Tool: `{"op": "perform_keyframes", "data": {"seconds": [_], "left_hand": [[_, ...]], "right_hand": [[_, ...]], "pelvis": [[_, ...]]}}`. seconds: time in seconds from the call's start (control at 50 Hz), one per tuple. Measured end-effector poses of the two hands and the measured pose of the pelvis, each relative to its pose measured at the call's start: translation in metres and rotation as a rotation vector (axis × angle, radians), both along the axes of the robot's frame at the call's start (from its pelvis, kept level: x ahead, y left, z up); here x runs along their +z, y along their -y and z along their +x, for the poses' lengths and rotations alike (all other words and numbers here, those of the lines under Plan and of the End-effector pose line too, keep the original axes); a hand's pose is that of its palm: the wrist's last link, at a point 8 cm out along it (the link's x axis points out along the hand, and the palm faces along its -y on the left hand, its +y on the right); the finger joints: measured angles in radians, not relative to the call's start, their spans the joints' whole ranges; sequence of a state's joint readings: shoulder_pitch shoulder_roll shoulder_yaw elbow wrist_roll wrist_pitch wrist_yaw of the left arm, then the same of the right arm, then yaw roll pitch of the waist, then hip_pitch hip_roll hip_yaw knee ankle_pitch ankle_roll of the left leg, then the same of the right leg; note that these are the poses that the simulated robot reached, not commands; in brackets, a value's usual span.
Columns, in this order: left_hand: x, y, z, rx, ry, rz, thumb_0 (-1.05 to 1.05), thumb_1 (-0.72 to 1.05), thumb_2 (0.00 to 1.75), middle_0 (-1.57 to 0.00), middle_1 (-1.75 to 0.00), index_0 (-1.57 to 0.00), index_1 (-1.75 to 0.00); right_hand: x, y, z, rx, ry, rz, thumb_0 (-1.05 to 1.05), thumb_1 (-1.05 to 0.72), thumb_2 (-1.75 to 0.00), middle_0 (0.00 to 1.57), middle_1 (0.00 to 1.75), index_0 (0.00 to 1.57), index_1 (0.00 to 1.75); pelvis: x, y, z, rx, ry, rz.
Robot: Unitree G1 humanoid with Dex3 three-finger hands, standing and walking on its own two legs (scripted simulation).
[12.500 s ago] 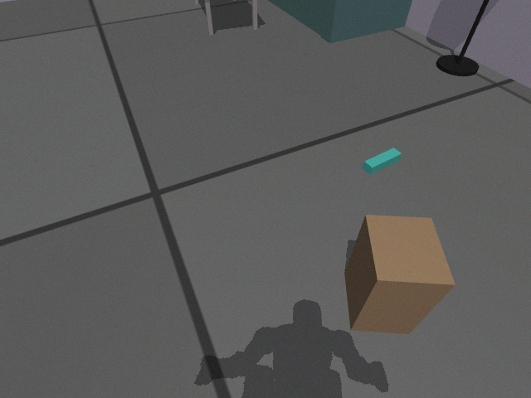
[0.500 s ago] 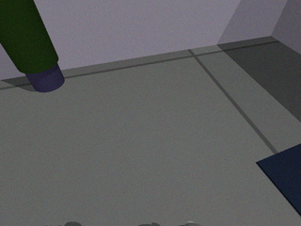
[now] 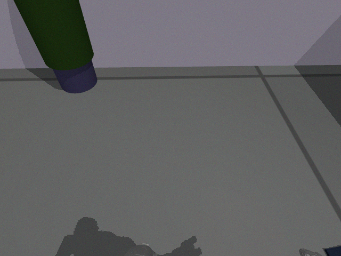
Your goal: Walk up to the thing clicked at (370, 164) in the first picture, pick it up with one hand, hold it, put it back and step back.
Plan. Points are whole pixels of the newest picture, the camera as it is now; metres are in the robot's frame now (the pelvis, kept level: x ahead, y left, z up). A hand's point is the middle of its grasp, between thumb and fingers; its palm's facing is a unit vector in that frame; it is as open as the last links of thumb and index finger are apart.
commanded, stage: walk up
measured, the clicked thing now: out of the picture +0.11 +1.28 -0.73
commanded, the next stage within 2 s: none
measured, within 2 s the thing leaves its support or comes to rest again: neither
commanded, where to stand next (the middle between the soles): +0.64 -0.05 m, yaw -2 degrees
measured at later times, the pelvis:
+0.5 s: pelvis +0.21 -0.05 +0.01, yaw -1 degrees
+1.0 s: pelvis +0.39 -0.05 +0.01, yaw +14 degrees
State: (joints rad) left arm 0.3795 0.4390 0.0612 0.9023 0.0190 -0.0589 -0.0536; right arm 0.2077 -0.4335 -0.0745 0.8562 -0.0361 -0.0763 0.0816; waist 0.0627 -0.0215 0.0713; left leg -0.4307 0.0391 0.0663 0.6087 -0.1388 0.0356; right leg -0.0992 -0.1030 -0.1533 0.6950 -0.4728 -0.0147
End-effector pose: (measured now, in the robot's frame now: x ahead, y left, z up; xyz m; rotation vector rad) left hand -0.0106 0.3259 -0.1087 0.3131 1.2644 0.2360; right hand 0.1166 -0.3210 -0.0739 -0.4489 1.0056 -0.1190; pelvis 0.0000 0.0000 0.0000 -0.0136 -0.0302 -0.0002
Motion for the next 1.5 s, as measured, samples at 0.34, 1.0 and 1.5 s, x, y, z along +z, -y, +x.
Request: {"op": "perform_keyframes", "data": {"seconds": [0.34, 1.0, 1.5], "left_hand": [[0.029, 0.029, 0.222, -0.150, 0.099, 0.004, 0.00, 0.91, 0.90, -0.20, -0.30, -0.20, -0.30], [0.009, 0.049, 0.473, 0.024, 0.262, -0.064, 0.00, 0.91, 0.90, -0.20, -0.30, -0.20, -0.30], [0.044, 0.178, 0.461, 0.645, 0.100, 0.096, 0.00, 0.91, 0.90, -0.20, -0.30, -0.20, -0.30]], "right_hand": [[-0.007, 0.024, 0.064, -0.143, -0.064, 0.054, 0.01, -0.90, -0.90, 0.21, 0.30, 0.20, 0.30], [0.017, 0.040, 0.356, 0.049, -0.191, -0.085, 0.01, -0.90, -0.90, 0.21, 0.30, 0.20, 0.30], [0.003, 0.006, 0.780, 0.660, -0.100, -0.023, 0.01, -0.90, -0.90, 0.20, 0.29, 0.20, 0.30]], "pelvis": [[0.015, 0.024, 0.140, -0.033, 0.007, 0.041], [0.013, 0.048, 0.393, 0.245, 0.016, 0.020], [0.023, 0.141, 0.613, 0.682, -0.007, 0.035]]}}
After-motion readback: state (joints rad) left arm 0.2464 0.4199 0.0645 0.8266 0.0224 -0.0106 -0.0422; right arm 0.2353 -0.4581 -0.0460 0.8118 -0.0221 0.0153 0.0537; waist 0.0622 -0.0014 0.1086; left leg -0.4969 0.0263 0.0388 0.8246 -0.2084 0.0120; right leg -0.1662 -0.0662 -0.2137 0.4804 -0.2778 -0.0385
